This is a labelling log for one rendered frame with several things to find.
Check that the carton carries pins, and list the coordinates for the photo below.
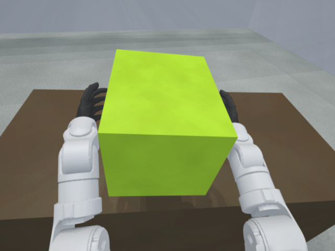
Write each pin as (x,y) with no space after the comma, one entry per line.
(164,129)

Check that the robot right upper arm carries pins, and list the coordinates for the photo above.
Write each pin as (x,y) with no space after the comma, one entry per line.
(273,233)

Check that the pedestal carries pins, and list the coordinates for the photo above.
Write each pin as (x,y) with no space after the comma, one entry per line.
(300,162)

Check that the robot left forearm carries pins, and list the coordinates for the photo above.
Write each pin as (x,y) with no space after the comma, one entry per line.
(78,174)

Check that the robot right hand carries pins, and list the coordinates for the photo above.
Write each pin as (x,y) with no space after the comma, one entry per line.
(230,106)

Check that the robot left hand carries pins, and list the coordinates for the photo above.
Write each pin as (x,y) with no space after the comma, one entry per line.
(86,107)

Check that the robot right forearm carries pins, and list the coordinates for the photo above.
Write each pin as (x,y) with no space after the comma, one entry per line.
(258,195)

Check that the robot left upper arm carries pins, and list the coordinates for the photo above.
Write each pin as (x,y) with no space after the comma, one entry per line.
(88,238)

